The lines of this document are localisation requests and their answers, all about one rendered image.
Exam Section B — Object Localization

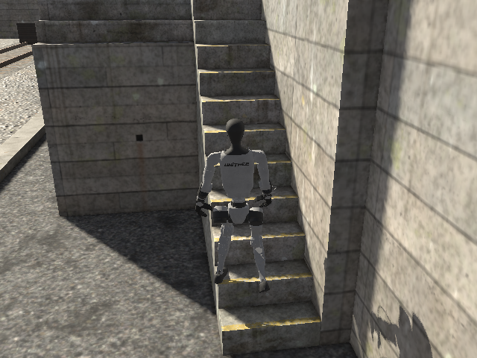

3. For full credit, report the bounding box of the robot right forearm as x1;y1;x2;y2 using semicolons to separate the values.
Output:
262;179;272;199

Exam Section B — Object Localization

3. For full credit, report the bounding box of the robot left upper arm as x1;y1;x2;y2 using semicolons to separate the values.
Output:
201;151;221;193

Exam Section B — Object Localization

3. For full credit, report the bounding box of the robot right foot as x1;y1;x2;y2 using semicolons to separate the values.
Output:
259;281;270;293

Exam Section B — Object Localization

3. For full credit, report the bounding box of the robot left forearm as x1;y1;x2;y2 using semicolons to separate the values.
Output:
196;181;209;207

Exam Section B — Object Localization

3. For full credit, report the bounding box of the robot right upper arm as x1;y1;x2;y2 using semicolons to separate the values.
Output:
252;150;271;190

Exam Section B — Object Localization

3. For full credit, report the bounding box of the right robot hand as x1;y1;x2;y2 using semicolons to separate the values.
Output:
254;195;272;207

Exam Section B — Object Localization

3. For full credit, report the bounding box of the robot torso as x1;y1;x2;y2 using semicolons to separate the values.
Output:
219;147;254;224

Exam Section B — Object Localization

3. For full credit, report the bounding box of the left robot hand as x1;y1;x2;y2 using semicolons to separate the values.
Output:
195;203;212;217

